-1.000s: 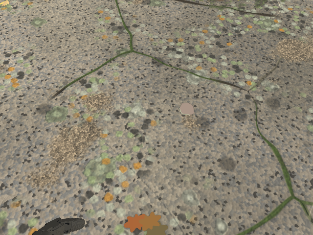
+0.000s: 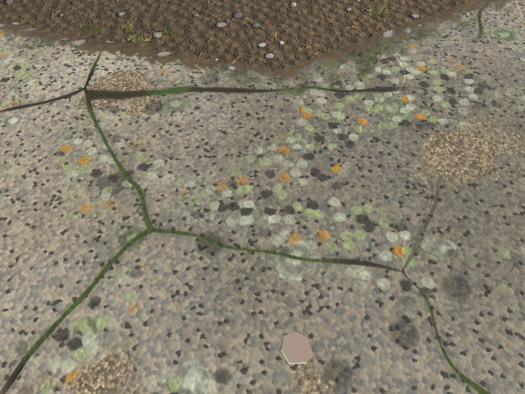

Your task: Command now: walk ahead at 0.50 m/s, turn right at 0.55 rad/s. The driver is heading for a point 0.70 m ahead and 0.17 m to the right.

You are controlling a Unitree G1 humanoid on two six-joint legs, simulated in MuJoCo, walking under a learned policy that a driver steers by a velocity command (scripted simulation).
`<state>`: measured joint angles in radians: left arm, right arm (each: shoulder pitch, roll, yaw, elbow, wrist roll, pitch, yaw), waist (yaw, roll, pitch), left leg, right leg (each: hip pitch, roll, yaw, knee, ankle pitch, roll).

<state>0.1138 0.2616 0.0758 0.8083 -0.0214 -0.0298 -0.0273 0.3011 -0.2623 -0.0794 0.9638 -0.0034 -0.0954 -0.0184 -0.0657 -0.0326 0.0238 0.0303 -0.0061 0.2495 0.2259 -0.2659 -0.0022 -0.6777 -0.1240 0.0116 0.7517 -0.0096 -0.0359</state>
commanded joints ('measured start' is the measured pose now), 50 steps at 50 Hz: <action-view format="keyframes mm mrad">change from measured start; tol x32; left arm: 1 -112 33 -2 -104 0 -9 -22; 7 332 259 107 -31 -9 9 1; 33 398 22 -3 -134 -15 -30 47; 50 -27 63 -10 -194 18 -40 10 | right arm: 1 -12 -176 -39 -53 16 5 -6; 26 -408 -102 2 -298 12 -32 38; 33 68 -297 -63 -190 -18 -43 41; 50 -11 -177 -12 -127 24 16 21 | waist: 1 3 70 77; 9 189 -126 -373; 31 5 -82 -144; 33 40 428 -376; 50 27 142 -72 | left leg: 1 7 310 -70 -64 346 146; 6 -22 264 18 456 880 68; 8 -720 -13 -107 1146 -287 -47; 9 -826 1 -332 1212 -308 -16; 22 -587 45 -292 380 351 -55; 30 -379 0 -298 200 214 22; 33 342 423 -1020 107 -67 286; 50 -127 204 -293 61 634 154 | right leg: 1 -23 7 -37 -73 -26 -23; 6 460 183 -153 -173 -143 -137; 9 1076 -218 815 -493 -388 -391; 15 525 -57 334 -529 52 -267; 29 576 -30 392 -359 -34 -156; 35 -108 128 181 559 -457 5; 50 237 101 4 -180 12 18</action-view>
